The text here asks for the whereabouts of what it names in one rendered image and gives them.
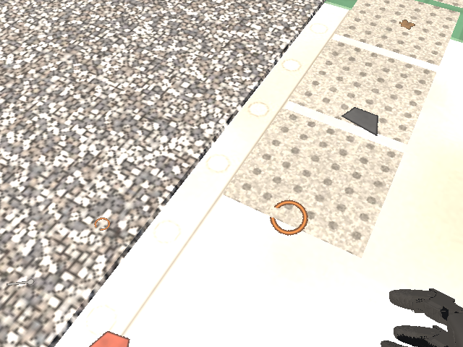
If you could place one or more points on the robot right hand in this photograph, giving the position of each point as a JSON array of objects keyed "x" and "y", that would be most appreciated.
[{"x": 438, "y": 307}]

